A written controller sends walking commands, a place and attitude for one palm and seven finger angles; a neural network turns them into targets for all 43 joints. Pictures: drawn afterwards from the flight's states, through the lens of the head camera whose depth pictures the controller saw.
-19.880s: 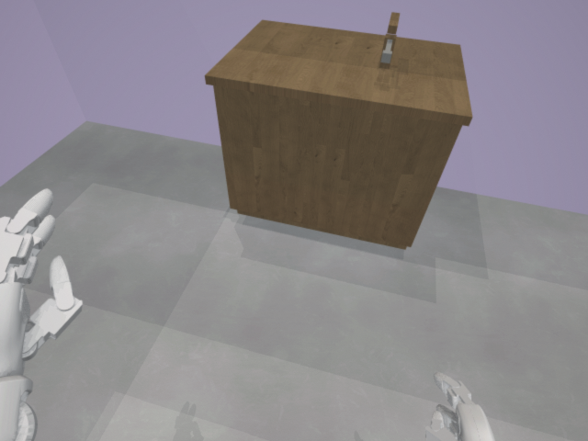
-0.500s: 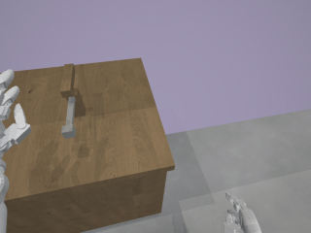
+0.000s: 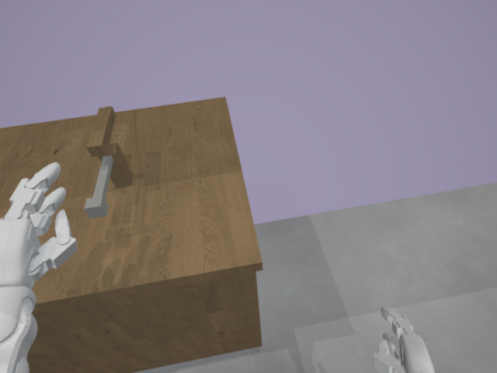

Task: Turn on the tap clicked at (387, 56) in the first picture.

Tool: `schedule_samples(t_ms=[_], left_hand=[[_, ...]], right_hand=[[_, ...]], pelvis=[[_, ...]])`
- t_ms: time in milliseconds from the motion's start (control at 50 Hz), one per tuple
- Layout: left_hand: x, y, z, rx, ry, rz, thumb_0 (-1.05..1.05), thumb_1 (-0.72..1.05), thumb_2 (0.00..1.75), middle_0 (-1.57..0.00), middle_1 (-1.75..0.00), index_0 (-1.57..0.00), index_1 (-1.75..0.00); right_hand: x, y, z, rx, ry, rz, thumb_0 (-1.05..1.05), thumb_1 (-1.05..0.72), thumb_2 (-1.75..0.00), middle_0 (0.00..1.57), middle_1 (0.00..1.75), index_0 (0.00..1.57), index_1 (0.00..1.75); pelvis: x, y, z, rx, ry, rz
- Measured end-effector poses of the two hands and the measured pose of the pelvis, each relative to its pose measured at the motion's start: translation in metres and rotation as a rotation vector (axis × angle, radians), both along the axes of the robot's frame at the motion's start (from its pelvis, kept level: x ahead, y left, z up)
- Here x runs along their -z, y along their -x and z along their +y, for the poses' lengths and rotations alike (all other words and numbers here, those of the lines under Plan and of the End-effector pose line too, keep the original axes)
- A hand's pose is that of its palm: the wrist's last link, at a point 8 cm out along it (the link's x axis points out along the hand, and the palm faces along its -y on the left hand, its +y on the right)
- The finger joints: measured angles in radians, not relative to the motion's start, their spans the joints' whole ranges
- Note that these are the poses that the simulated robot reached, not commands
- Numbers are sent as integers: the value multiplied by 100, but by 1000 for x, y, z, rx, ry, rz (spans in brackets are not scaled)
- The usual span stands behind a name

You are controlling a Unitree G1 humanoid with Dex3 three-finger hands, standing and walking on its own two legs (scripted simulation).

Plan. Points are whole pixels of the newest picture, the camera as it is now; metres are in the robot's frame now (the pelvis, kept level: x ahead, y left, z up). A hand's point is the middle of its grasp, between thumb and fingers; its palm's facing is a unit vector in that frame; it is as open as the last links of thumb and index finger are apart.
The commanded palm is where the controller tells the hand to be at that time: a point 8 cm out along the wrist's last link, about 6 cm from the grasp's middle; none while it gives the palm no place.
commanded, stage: turn the palm inward beside the body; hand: left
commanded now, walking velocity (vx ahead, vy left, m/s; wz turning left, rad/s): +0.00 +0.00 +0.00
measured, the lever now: (96, 207) +0.35 +0.32 +0.07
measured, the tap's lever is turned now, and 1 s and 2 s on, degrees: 0 0 0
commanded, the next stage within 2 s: reach beside the lever's end, fingers flat in 1.52 s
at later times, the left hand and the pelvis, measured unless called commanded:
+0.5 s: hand (59, 259) +0.21 +0.26 +0.16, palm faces +0.39 -0.89 -0.23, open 7.4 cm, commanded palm +0.16 +0.30 +0.16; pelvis +0.01 +0.02 +0.00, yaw +0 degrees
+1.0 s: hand (61, 295) +0.17 +0.25 +0.13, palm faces +0.42 -0.89 -0.16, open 7.4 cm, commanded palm +0.12 +0.29 +0.15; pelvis -0.01 +0.02 +0.00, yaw +1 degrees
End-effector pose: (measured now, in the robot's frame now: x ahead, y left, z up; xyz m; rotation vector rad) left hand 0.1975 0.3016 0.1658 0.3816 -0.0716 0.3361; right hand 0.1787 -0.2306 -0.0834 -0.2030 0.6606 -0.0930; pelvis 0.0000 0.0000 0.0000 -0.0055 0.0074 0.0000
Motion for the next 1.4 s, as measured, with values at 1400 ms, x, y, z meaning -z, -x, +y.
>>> schedule_samples(t_ms=[1400], left_hand=[[20, 47, -32, -98, 224, 7, 1, 89, 89, -21, -31, -20, -30]], right_hand=[[-18, -24, 22, -67, -24, -162, 2, -90, -90, 20, 30, 20, 30]], pelvis=[[3, -15, 3, -22, 2, 18]])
